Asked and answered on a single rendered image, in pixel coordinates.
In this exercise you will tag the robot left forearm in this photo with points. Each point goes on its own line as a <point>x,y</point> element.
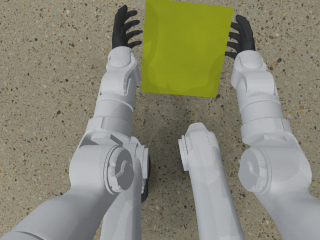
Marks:
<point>111,122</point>

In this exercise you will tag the left robot hand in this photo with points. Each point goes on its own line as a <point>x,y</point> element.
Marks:
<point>119,35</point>

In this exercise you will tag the robot left upper arm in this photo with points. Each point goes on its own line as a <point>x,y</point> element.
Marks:
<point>98,174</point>

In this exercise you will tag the robot left shin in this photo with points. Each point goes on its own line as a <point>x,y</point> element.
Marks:
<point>135,140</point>

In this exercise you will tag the right robot hand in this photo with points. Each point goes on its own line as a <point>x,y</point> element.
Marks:
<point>244,37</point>

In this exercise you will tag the robot right forearm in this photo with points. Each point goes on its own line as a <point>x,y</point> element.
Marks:
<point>263,123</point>

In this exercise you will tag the carton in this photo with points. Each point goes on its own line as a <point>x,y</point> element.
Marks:
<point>184,45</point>

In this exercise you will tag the robot right upper arm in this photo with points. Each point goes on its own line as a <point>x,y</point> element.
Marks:
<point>280,178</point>

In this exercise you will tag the robot left thigh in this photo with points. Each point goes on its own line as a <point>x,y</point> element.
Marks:
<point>122,221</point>

